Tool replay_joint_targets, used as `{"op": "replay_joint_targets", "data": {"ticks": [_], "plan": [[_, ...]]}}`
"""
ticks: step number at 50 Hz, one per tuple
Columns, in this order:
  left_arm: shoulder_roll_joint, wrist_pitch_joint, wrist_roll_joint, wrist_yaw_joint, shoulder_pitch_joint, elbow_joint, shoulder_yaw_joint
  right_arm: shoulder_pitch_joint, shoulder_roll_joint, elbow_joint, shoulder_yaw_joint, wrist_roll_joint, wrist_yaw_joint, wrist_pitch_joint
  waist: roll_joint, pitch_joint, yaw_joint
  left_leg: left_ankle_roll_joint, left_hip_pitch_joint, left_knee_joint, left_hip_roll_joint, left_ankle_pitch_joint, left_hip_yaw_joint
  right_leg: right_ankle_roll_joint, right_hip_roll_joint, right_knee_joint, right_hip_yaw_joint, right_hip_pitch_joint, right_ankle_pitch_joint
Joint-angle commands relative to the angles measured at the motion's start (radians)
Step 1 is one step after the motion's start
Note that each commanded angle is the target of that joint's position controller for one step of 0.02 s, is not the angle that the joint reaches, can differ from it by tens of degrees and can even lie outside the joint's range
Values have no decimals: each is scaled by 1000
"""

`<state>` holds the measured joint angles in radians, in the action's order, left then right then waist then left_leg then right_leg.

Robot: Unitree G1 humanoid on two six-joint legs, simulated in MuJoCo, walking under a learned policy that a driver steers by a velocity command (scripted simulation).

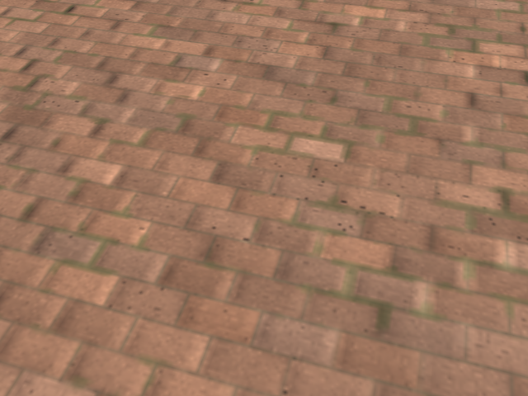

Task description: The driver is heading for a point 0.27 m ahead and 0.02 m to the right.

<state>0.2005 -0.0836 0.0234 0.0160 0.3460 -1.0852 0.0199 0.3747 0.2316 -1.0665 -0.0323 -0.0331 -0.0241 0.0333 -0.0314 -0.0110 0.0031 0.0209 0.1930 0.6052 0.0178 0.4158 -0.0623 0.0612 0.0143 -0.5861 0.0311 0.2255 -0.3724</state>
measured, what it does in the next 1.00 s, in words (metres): walks ahead: left foot, then right foot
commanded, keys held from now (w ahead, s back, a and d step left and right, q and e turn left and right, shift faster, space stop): w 0.08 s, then no key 0.92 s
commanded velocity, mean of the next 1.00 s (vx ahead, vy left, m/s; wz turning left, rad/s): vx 0.12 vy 0.00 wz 0.00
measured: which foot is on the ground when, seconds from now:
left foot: up 0.00-0.34, down 0.36-1.00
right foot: down 0.00-0.38, up 0.40-0.64, down 0.66-1.00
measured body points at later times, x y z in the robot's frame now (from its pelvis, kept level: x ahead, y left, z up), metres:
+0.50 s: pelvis +0.17 +0.02 +0.00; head +0.20 +0.03 +0.45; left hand +0.16 +0.27 -0.15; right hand +0.31 -0.23 -0.12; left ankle +0.26 +0.10 -0.73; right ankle +0.04 -0.11 -0.66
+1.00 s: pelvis +0.23 -0.01 +0.01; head +0.25 -0.01 +0.46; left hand +0.25 +0.24 -0.14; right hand +0.29 -0.26 -0.14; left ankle +0.26 +0.10 -0.73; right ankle +0.20 -0.12 -0.73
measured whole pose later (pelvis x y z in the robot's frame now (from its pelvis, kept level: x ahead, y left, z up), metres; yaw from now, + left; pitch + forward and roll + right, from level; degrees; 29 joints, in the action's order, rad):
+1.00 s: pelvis +0.23 -0.01 +0.01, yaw +0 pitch +0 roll +0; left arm 0.18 -0.03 0.00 0.04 0.28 -1.07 0.04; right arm 0.18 0.22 -1.06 -0.03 0.00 -0.03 0.01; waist 0.00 0.04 0.00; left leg 0.02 0.26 0.49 -0.01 0.22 0.03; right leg 0.00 -0.01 -0.50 0.01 0.17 -0.32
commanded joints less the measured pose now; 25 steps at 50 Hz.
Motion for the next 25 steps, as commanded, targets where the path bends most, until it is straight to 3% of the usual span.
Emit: {"op": "replay_joint_targets", "data": {"ticks": [1, 2, 3, 4, 5, 6, 7, 10, 11, 14, 16, 17, 18, 19, 20, 21, 22, 23, 24, 25], "plan": [[281, -28, -5, -21, 384, -59, 70, -198, 41, 160, 0, 0, 0, 53, 381, 89, -156, 13, 587, 348, -81, 120, 69, 205, -393, 423, -716, -387, -126], [199, -39, -23, -22, 306, -37, 45, -203, 86, 159, -11, -11, 3, 68, 229, 126, -105, 29, 652, 528, -21, 118, -19, 220, -419, 426, -760, -353, -118], [148, -45, -21, -24, 235, -9, 33, -177, 83, 147, -11, -17, 14, 78, 162, 160, -69, 50, 690, 594, 19, 27, -32, 189, -383, 411, -638, -339, -51], [133, -45, -16, -29, 189, 12, 27, -163, 79, 134, -13, -10, 20, 85, 127, 149, -53, 60, 693, 592, 49, -58, -14, 157, -333, 415, -519, -339, 14], [118, -37, -15, -30, 159, 23, 19, -186, 103, 137, -25, -1, 23, 90, 110, 165, -44, 57, 697, 555, 64, -107, 8, 128, -304, 409, -415, -336, 245], [87, -25, -20, -26, 162, 23, 9, -203, 109, 142, -33, 8, 27, 90, 120, 149, -41, 48, 648, 512, 73, -134, 34, 98, -261, 395, -302, -322, 477], [75, -12, -28, -20, 179, 21, 4, -203, 86, 143, -32, 9, 33, 86, 138, 125, -39, 36, 601, 468, 65, -157, 63, 83, -232, 378, -227, -312, 637], [105, 14, -38, 8, 159, 40, 0, -313, 3, 187, -5, 10, 40, 67, 128, 113, -39, -5, 440, 206, 16, -260, 132, 70, -163, 365, -83, -183, 813], [127, 19, -37, 15, 163, 43, 3, -357, -5, 204, 2, 10, 40, 63, 135, 105, -49, -13, 363, 113, -9, -303, 152, 68, -149, 361, -62, -137, 815], [171, 18, -22, 21, 162, 37, 17, -360, 47, 216, -6, 6, 40, 46, 186, 64, -24, -1, 209, 10, -33, -400, 124, 73, -191, 329, -86, -114, 847], [162, 14, -11, 22, 104, 47, 20, -278, 102, 191, -25, 17, 37, 43, 180, 27, 38, 39, 123, -61, -45, -437, 97, 48, -203, 247, -97, -165, 917], [155, 16, -10, 20, 85, 52, 20, -204, 127, 162, -39, 25, 34, 46, 154, -10, 78, 64, 36, -120, -60, -495, 104, 28, -180, 156, -87, -182, 945], [150, 15, -19, 14, 110, 50, 19, -142, 163, 143, -52, 33, 30, 48, 106, -60, 101, 85, -95, -154, -20, -684, 74, -6, -135, 34, -68, -149, 855], [102, 9, -52, 7, 194, 56, 5, -64, 233, 130, -64, 53, 26, 45, -39, -193, 74, 170, -386, -41, 167, -1099, -109, -44, -65, -192, -50, 47, 461], [8, 14, -34, 5, 314, 22, -20, -28, 194, 113, -47, 62, 30, 34, -217, -363, 40, 352, -503, -104, 392, -1210, -373, -93, 42, -505, -57, 157, -269], [65, 21, -16, 3, 275, 16, -2, -75, 136, 119, -29, 41, 41, 33, -117, -325, 38, 341, -361, -185, 354, -977, -412, -105, 19, -612, -155, 154, -323], [89, 30, -2, 7, 177, 47, 8, -199, 118, 141, -22, 24, 41, 35, -79, -162, 15, 297, -209, -233, 315, -790, -313, -110, -18, -627, -125, 218, -281], [94, 42, -6, 17, 113, 58, 14, -273, 91, 155, -10, 26, 40, 38, -28, -85, -1, 258, -85, -276, 271, -676, -245, -116, -48, -591, -109, 214, -229], [94, 57, -15, 29, 94, 60, 23, -317, 75, 158, -3, 34, 40, 39, -16, -42, -25, 228, 27, -307, 236, -593, -183, -121, -73, -523, -109, 171, -189], [80, 70, -19, 37, 104, 63, 23, -336, 86, 151, -5, 45, 38, 36, -46, -23, -48, 206, 110, -330, 201, -515, -138, -122, -85, -437, -102, 106, -162]]}}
